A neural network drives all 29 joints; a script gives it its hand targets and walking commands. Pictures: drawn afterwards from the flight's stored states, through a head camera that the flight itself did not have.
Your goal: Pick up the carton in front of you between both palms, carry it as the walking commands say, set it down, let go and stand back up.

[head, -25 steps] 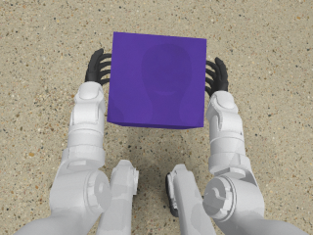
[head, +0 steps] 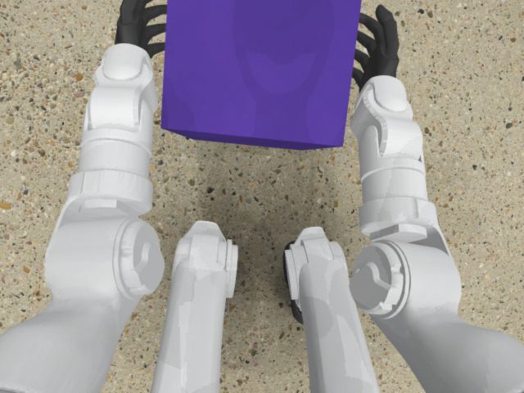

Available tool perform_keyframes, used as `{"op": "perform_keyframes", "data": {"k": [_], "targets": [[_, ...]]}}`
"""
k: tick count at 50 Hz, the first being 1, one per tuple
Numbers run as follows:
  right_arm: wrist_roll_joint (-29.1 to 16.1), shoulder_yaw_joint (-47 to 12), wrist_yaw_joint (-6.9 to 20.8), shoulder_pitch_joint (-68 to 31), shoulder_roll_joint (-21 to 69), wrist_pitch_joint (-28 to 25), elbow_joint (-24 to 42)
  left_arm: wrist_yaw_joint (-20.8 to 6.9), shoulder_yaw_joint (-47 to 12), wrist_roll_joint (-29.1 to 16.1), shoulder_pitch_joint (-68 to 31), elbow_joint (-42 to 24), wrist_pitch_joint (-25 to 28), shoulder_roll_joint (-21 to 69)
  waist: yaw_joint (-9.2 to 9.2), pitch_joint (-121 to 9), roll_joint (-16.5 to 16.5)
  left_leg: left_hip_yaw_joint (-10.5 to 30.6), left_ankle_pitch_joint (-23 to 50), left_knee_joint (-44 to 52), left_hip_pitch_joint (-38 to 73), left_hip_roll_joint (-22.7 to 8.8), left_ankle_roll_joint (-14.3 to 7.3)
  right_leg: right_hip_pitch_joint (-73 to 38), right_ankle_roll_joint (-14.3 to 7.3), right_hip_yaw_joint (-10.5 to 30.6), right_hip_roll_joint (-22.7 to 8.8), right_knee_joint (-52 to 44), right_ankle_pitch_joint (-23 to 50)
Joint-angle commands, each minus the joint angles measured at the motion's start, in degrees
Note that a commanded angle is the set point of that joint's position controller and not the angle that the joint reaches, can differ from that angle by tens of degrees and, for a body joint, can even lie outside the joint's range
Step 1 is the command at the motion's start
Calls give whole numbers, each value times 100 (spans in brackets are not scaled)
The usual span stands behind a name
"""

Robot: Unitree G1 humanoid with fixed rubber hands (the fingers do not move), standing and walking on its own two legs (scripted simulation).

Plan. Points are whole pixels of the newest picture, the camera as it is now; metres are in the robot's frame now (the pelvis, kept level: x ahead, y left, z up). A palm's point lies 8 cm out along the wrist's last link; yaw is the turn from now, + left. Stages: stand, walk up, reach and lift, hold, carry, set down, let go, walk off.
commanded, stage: set down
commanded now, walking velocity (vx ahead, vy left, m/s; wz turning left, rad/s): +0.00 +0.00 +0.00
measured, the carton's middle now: (256, 74) +0.53 +0.04 -0.21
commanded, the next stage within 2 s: none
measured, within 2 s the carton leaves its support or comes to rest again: rests again in 0.74 s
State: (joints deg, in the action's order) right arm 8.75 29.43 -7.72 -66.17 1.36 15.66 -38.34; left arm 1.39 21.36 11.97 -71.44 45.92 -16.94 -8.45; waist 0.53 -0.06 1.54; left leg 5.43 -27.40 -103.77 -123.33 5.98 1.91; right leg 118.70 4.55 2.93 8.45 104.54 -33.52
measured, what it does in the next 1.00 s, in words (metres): lowers itself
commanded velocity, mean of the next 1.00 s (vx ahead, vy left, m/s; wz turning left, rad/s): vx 0.00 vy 0.00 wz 0.00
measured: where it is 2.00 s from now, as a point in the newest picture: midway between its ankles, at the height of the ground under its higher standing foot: (251, 290)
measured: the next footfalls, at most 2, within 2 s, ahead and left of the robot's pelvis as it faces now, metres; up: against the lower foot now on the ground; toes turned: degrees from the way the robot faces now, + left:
none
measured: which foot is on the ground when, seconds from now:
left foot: down 0.00-1.00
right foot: down 0.00-1.00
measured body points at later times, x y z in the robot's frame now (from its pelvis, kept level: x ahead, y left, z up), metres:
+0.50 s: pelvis +0.00 +0.00 -0.08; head +0.37 +0.03 +0.16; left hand +0.57 +0.20 -0.25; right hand +0.55 -0.11 -0.25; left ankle +0.11 +0.12 -0.44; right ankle +0.09 -0.13 -0.44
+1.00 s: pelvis -0.01 +0.00 -0.10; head +0.36 +0.03 +0.15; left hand +0.55 +0.20 -0.27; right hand +0.54 -0.11 -0.27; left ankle +0.11 +0.12 -0.44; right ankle +0.09 -0.12 -0.44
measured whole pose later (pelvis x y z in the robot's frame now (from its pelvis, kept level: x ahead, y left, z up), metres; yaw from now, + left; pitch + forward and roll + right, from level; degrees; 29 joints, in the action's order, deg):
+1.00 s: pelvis -0.01 +0.00 -0.10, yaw -2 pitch +34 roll -2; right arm 0.0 20.4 -8.8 -82.1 -8.0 11.3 -54.4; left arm -1.4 15.7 3.8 -86.3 60.9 -12.7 -19.7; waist 2.1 23.7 2.6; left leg 2.6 -32.9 -126.1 -127.3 2.6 1.0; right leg 123.9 4.6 1.5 10.0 126.9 -37.5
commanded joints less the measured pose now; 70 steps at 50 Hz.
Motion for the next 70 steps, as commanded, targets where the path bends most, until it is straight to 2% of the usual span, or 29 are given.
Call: {"op": "perform_keyframes", "data": {"k": [1, 14, 17, 22, 28, 34, 42, 49, 61, 70], "targets": [[-723, -2923, 1263, -4117, 4660, -170, 29, -1240, -2381, -729, -3156, 86, 157, 5072, 58, -6414, -452, -787, 1934, 416, 4507, 174, -4, -2166, -59, -841, 286, -575, 1564], [-1325, -3211, 1111, -5134, 4072, -344, -65, -1252, -2665, -1258, -4065, 231, 303, 4389, 105, -6135, -483, -778, 2085, -691, 4385, 4, -40, -1920, -87, -909, 187, 517, 1615], [-1451, -3370, 1098, -5330, 4109, -393, -55, -1317, -2761, -1465, -4359, 29, 387, 4366, 183, -6027, -210, -772, 2237, -844, 4013, 13, -65, -2188, -121, -899, 186, 720, 1846], [-1745, -3796, 1059, -5425, 4325, -468, 53, -1340, -2848, -1727, -4259, 66, 444, 4375, 360, -6328, 8, -726, 2899, -1135, 4362, 8, -136, -2261, -91, -866, 183, 994, 2315], [-1588, -3554, 1100, -5095, 4337, -485, -322, -1473, -2534, -1552, -3906, 491, 465, 4368, 391, -5461, 122, -757, 2490, -1249, 3486, -1, -192, -2048, -127, -770, 189, 1067, 2225], [-1430, -3265, 1090, -5090, 4152, -517, -540, -1554, -2333, -1488, -4134, 563, 539, 4078, 367, -4822, 170, -755, 1946, -1306, 2814, -33, -221, -1938, -193, -703, 193, 1112, 1949], [-1480, -3148, 1147, -5330, 3857, -586, -691, -1528, -2248, -1493, -4401, 675, 634, 3709, 433, -4148, 135, -703, 1621, -1399, 2719, -71, -291, -1682, -254, -638, 161, 1200, 1577], [-1224, -2729, 1282, -5041, 3521, -515, -1179, -1595, -1912, -1199, -4057, 1167, 554, 3512, 401, -2996, 134, -615, 1058, -1386, 2403, -94, -346, -1161, -321, -634, 134, 1207, 965], [-868, -2182, 1396, -4498, 2809, -376, -1726, -1712, -1434, -747, -3524, 1681, 370, 2914, 366, -1735, 140, -481, 316, -1354, 2028, -127, -395, -783, -392, -575, 100, 1251, 245], [-669, -1951, 1332, -4105, 2359, -396, -1902, -1692, -1194, -521, -3268, 1843, 402, 2414, 353, -1510, 118, -472, 333, -1428, 2160, -190, -355, -1004, -293, -623, 51, 1328, 313]]}}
